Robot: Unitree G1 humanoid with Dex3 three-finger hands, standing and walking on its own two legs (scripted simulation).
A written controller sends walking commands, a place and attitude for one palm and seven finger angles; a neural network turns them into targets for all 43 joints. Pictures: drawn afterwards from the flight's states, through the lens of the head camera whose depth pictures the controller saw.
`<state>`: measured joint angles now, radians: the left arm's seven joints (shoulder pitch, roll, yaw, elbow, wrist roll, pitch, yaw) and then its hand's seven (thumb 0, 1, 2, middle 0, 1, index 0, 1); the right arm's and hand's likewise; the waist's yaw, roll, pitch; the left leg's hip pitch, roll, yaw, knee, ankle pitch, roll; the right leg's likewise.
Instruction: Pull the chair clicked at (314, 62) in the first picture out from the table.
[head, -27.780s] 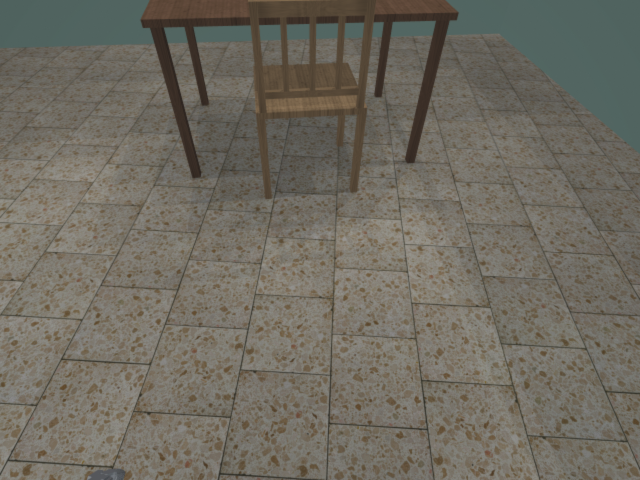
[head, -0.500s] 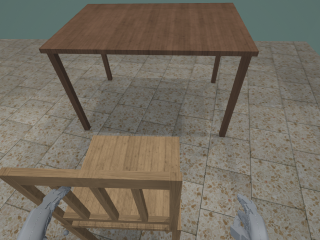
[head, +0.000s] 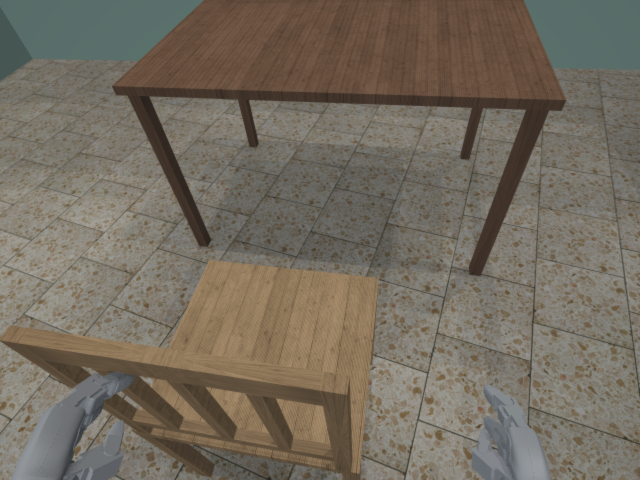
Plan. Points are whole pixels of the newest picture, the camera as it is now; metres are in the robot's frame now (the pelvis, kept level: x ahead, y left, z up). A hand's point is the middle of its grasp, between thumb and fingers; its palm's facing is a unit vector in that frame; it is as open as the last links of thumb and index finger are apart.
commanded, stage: draw the hand back to the body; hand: left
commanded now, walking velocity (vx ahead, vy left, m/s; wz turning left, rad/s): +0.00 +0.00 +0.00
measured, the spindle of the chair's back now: (208, 408) +0.21 +0.22 -0.10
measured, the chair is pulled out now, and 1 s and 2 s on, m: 0.61 0.60 0.60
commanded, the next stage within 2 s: step back with the hand held close in 0.28 s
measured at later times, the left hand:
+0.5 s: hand (114, 466) +0.11 +0.24 +0.03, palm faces +0.10 -0.84 -0.53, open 6.4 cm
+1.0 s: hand out of the picture +0.10 +0.31 +0.15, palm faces +0.44 -0.77 -0.46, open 7.3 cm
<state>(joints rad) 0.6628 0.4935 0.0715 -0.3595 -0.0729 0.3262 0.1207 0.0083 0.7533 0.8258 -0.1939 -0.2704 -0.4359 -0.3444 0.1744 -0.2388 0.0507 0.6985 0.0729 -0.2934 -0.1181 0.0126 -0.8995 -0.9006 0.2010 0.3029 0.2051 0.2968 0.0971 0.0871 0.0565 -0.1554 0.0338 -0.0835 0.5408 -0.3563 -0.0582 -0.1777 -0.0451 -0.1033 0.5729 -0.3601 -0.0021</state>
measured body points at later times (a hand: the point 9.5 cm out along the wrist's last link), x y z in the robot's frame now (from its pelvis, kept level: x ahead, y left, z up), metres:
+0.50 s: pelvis -0.03 -0.01 +0.00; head +0.00 -0.04 +0.45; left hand +0.10 +0.28 +0.07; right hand +0.16 -0.23 -0.10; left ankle -0.04 +0.16 -0.73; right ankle -0.03 -0.11 -0.73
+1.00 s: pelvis -0.12 +0.05 +0.00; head -0.13 +0.04 +0.45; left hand +0.07 +0.35 +0.18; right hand +0.05 -0.20 -0.08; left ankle -0.05 +0.16 -0.73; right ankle -0.04 -0.11 -0.72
